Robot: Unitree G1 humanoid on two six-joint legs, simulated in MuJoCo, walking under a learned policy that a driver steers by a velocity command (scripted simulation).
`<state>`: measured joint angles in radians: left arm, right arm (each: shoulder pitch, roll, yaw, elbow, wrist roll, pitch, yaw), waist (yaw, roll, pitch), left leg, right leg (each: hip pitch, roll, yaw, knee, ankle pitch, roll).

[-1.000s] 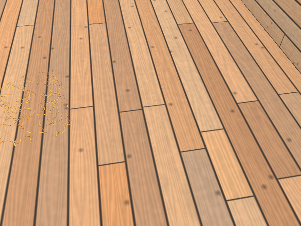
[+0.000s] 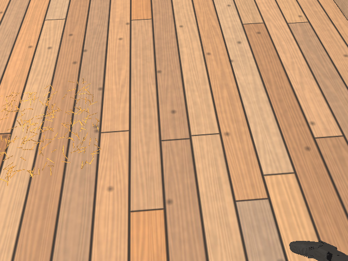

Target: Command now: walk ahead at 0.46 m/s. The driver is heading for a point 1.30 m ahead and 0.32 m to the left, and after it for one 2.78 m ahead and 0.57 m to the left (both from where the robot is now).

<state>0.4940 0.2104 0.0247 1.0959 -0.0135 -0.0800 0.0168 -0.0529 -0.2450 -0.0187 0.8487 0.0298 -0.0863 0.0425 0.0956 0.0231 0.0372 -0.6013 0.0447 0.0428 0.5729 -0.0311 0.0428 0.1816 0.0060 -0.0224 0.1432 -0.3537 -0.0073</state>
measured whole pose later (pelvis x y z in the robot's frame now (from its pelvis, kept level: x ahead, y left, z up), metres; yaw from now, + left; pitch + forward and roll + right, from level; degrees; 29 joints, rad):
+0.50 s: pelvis +0.28 +0.03 +0.01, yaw +0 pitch +1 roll +2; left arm 0.04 0.25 0.05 0.88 -0.01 -0.09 -0.01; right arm 0.37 -0.25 -0.04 1.01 0.01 -0.09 0.00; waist -0.08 -0.04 0.01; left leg 0.04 -0.08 0.06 0.18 -0.25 0.06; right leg -0.65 -0.11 0.02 0.58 0.09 -0.01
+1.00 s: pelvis +0.57 -0.01 +0.02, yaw +1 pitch +1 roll -2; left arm 0.34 0.24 0.06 0.99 0.00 -0.09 0.00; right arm 0.08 -0.26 -0.05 0.89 0.01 -0.07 0.01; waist 0.06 0.04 0.01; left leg -0.67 0.12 -0.02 0.64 0.06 0.01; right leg 0.00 0.06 -0.07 0.18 -0.21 -0.05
